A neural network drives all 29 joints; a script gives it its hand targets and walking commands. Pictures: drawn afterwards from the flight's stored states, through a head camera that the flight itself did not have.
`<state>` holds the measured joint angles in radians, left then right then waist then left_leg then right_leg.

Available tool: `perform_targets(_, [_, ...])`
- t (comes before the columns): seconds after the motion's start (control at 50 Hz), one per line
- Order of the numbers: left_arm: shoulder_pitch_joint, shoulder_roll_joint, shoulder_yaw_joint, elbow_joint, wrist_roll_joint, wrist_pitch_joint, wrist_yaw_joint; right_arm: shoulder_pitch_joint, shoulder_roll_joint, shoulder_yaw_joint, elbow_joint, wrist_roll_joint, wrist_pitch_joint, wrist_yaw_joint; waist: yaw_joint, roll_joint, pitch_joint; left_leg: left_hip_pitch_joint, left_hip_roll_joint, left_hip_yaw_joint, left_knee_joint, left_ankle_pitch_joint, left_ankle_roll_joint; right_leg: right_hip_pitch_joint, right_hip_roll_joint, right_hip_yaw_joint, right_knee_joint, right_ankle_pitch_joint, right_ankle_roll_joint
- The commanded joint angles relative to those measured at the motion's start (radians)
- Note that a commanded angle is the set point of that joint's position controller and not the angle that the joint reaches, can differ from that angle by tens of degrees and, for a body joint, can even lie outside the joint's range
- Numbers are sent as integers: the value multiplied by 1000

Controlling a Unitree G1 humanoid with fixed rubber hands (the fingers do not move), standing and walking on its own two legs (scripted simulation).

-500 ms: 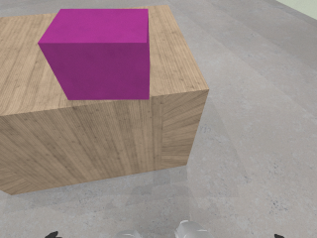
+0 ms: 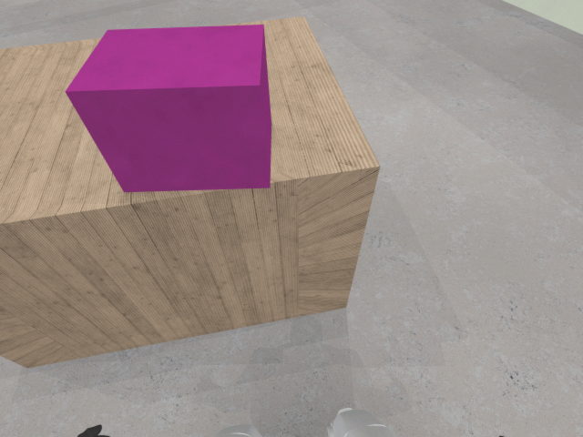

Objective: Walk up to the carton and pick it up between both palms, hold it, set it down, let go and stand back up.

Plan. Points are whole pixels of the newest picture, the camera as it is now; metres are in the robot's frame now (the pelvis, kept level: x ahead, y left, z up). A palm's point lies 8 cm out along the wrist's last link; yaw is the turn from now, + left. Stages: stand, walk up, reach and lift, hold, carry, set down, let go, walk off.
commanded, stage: walk up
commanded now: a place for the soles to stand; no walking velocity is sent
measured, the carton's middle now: (191, 111) +0.64 +0.21 +0.07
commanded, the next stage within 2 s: none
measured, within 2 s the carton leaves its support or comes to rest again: neither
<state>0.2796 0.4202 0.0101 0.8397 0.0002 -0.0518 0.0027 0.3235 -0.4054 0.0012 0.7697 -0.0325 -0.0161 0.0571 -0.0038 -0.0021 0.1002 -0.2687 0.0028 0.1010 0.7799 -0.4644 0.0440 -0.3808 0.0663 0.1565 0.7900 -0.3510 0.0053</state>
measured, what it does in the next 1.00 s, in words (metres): walks ahead: left foot, then right foot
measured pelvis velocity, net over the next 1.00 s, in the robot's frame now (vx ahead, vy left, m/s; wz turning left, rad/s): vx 0.17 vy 0.09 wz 0.05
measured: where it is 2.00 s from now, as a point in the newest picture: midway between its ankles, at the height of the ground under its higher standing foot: (264, 408)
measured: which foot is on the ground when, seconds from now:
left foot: up 0.00-0.26, down 0.28-0.86, up 0.88-1.00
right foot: down 0.00-0.28, up 0.30-0.78, down 0.80-1.00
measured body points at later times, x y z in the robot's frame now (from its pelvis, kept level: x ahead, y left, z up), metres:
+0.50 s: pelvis +0.08 +0.10 +0.00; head +0.09 +0.12 +0.45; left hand +0.14 +0.44 -0.11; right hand +0.16 -0.21 -0.09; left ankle +0.09 +0.14 -0.71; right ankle +0.08 -0.08 -0.65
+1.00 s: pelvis +0.17 +0.09 +0.00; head +0.21 +0.08 +0.45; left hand +0.20 +0.42 -0.10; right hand +0.27 -0.20 -0.12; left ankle +0.16 +0.18 -0.66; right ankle +0.22 -0.04 -0.71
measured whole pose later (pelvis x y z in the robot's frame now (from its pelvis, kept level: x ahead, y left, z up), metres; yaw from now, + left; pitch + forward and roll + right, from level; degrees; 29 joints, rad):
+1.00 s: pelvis +0.17 +0.09 +0.00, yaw +3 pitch -2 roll +0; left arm 0.34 0.39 0.01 0.84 0.00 -0.06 0.05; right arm 0.29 -0.41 0.00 0.77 -0.03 -0.01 0.04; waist 0.00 0.05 0.10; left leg -0.48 -0.02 0.07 1.14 -0.54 0.06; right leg -0.39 0.05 0.12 0.79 -0.37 -0.02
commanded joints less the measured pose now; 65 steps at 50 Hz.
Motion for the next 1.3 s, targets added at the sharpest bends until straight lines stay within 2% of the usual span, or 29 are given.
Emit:
perform_targets(0.0, [187, 411, 150, -4, 9, -62, 46, -109, -250, -119, -105, -4, -5, -11, 76, -62, -9, -636, 11, -226, 367, -68, -7, 366, -400, 731, -534, -559, -286])
perform_targets(0.08, [141, 344, 136, -30, 5, -60, 45, -42, -273, -137, -86, 1, -18, -5, 44, -107, -105, -531, 69, -205, 292, -47, -11, 395, -334, 517, -373, -110, -283])
perform_targets(0.16, [97, 358, 138, -51, 9, -57, 47, -56, -278, -144, -101, 5, -21, 0, 31, -202, -106, -474, 114, -216, 165, -50, -31, 303, -361, 483, -308, -54, -306])
perform_targets(0.2, [13, 351, 130, -68, 9, -55, 46, 9, -278, -152, -84, 7, -33, 1, -36, -212, -121, -270, 123, -223, 5, 65, -26, 148, -333, 377, -201, 62, -262])
perform_targets(0.22, [-63, 322, 115, -84, 5, -51, 42, 138, -275, -158, -42, 9, -43, -3, -115, -185, -157, -14, 100, -196, -135, 131, -21, -14, -271, 242, -72, 134, -201])
perform_targets(0.24, [-70, 234, 83, -84, 8, -45, 40, 306, -309, -181, 19, 8, -55, -13, -201, -2, -203, 261, 90, -242, -284, 33, -22, -208, -143, 79, 221, 160, -127])
perform_targets(0.26, [-28, 115, 39, -87, 9, -44, 45, 322, -374, -197, 18, 3, -58, -29, -209, 293, -124, 335, 217, -564, -451, -118, -28, -479, 65, 10, 449, -193, -73])
perform_targets(0.28, [9, 186, 49, -61, -8, -34, 55, 194, -386, -181, -13, 0, -48, -26, -123, 133, -60, 256, 342, -799, -589, -287, -15, -554, 47, -52, 467, -230, -53])
perform_targets(0.3, [23, 268, 56, -34, -6, -30, 58, 90, -387, -176, -35, 16, -37, -21, -96, 71, -22, 171, 398, -884, -675, -391, -23, -518, 9, -36, 496, -185, -48])
perform_targets(0.34, [30, 316, 76, 5, -9, -23, 45, 10, -315, -167, -28, 22, -37, -26, -49, -5, 98, 71, 325, -695, -638, -323, -62, -445, -65, -58, 466, -41, -42])
perform_targets(0.4, [83, 292, 79, 20, -10, -13, 30, 28, -266, -149, -15, 18, -46, -27, -41, 72, 65, 119, 231, -481, -566, -41, -107, -351, -84, -57, 379, 40, -21])
perform_targets(0.54, [-19, 225, 50, -17, -13, -4, 31, 132, -218, -132, -9, 27, -38, -39, -100, 183, -15, 396, 158, -300, -379, 735, -80, -346, -68, -131, 164, -9, -14])
perform_targets(0.72, [-20, 209, 55, -42, -4, -14, 50, 63, -246, -131, -43, 8, -15, -48, -60, 191, 9, 253, 229, -333, -321, 715, 17, -207, -76, -231, -50, -47, -50])
perform_targets(0.76, [87, 219, 71, -18, 0, -30, 55, 7, -242, -126, -64, 11, -13, -44, 12, 147, -39, 73, 194, -245, -161, 763, 15, 58, -43, -236, -155, -13, -82])
perform_targets(0.78, [236, 239, 92, 21, 0, -43, 61, -64, -232, -122, -95, 17, -12, -38, 107, 75, -102, -105, 131, -168, 48, 732, -11, 330, -47, -159, -263, 88, -116])
perform_targets(0.8, [393, 326, 132, 47, 4, -51, 69, -79, -161, -110, -118, 21, -16, -30, 195, -121, -206, -304, 1, -120, 419, 471, -61, 537, -229, 207, -357, -54, -223])
perform_targets(0.82, [371, 395, 154, 33, -7, -43, 69, -67, -141, -105, -140, 23, -20, -32, 165, -284, -196, -533, -105, -121, 531, -129, -102, 597, -445, 673, -437, -52, -367])
perform_targets(0.84, [288, 383, 148, 11, -6, -41, 68, -104, -218, -111, -130, 11, -13, -40, 134, -143, -131, -583, -37, -234, 560, -199, -87, 529, -480, 766, -426, -64, -422])
perform_targets(0.88, [211, 333, 133, -29, -1, -46, 74, -93, -231, -111, -108, 17, -25, -33, 93, -49, -46, -583, 35, -241, 529, -121, -88, 418, -429, 589, -361, 103, -392])
perform_targets(0.94, [158, 284, 120, -41, -1, -52, 69, -36, -237, -127, -84, 12, -18, -21, 40, -105, -82, -505, 73, -235, 389, -64, -58, 323, -349, 452, -301, 182, -331])
perform_targets(1.04, [95, 307, 122, -70, 15, -54, 60, -77, -234, -131, -87, 11, -24, -7, 36, -220, -75, -387, 112, -201, 112, -10, -42, 173, -333, 363, -255, 128, -308])
perform_targets(1.08, [15, 280, 104, -87, 13, -45, 48, 20, -217, -133, -40, 16, -42, -19, -26, -234, -109, -139, 78, -140, -97, 110, -33, 41, -259, 204, -132, 270, -240])
perform_targets(1.1, [-27, 236, 84, -87, 12, -37, 42, 130, -217, -139, 4, 15, -53, -31, -86, -217, -143, 67, 46, -114, -204, 148, -27, -74, -202, 109, 9, 321, -179])
perform_targets(1.12, [14, 149, 55, -83, 15, -32, 41, 244, -273, -160, 48, 10, -64, -48, -134, 15, -192, 229, 105, -249, -321, 73, -21, -193, -84, 21, 308, 246, -125])
perform_targets(1.14, [35, 69, 30, -97, 11, -28, 46, 198, -347, -163, 32, 4, -64, -58, -100, 206, -120, 219, 286, -596, -429, 76, 16, -400, 70, -30, 447, -178, -60])
perform_targets(1.16, [39, 176, 53, -74, 7, -11, 58, 98, -369, -157, 6, 22, -54, -57, -61, 52, -101, 128, 423, -778, -543, -76, 43, -395, 23, -43, 461, -243, -44])
perform_targets(1.2, [56, 270, 72, -29, 9, -2, 53, -31, -330, -153, -6, 35, -43, -59, -18, 8, 4, 50, 406, -704, -544, -234, 67, -372, -56, -53, 481, -157, -41])
perform_targets(1.24, [77, 262, 78, -1, 7, 5, 35, -49, -282, -140, -4, 32, -47, -62, -4, 59, 48, 22, 300, -530, -504, -160, 31, -323, -88, -47, 409, -80, -33])
perform_targets(1.28, [81, 249, 75, 5, 8, 5, 28, -27, -272, -132, 0, 28, -55, -60, -12, 91, 31, 49, 282, -485, -469, -32, 29, -293, -91, -58, 358, -64, -23])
